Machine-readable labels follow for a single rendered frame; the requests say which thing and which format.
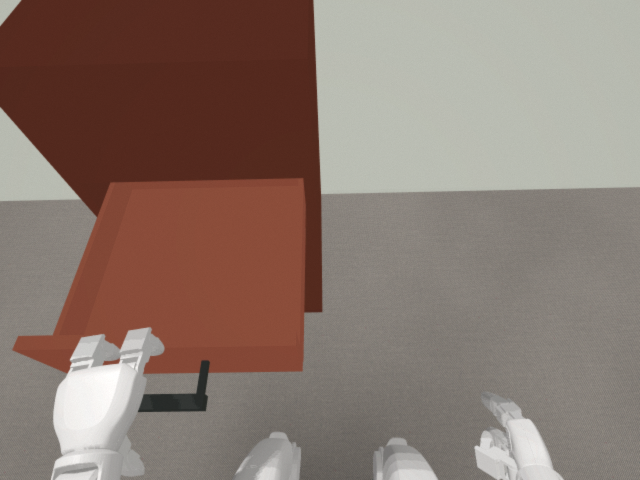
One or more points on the robot left shin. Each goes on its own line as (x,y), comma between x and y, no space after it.
(278,435)

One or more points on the left robot forearm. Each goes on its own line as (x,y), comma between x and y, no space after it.
(89,464)

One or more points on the right robot hand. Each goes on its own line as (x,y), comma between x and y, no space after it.
(501,454)

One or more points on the drawer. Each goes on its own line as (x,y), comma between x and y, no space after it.
(216,268)

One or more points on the cabinet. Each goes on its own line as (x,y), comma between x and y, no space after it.
(169,90)

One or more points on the handle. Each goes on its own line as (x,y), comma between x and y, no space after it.
(179,402)

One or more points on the left robot hand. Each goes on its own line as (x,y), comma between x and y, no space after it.
(95,405)

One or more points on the robot right shin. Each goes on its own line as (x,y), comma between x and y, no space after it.
(397,441)

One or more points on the robot shin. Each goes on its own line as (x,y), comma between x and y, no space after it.
(278,435)
(397,441)

